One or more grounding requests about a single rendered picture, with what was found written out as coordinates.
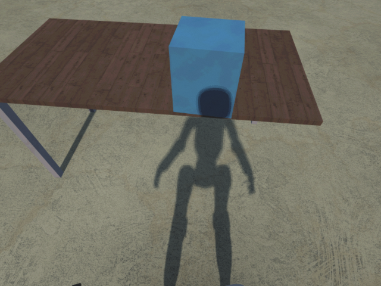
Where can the table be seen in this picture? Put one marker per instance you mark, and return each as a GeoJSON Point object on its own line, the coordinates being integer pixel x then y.
{"type": "Point", "coordinates": [122, 66]}

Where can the carton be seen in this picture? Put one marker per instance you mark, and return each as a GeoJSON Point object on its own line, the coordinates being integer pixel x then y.
{"type": "Point", "coordinates": [206, 56]}

